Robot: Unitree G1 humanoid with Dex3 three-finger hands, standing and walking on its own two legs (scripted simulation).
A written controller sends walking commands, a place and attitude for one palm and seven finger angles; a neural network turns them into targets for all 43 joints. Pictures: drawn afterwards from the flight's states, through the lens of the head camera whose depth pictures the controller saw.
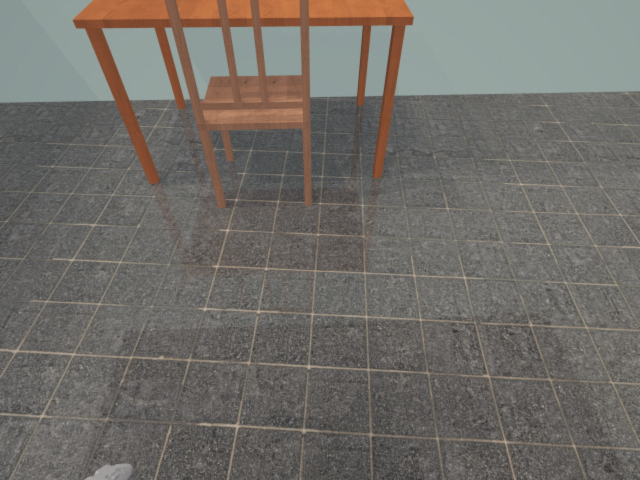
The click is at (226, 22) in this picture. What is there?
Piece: chair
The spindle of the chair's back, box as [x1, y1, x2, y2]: [217, 0, 240, 102]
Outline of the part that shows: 217,0 234,102 239,102 240,96 225,0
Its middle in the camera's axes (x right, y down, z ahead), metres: -0.31 -0.63 +1.28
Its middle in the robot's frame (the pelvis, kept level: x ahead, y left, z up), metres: +1.36 +0.38 -0.05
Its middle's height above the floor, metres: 0.72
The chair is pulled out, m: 0.00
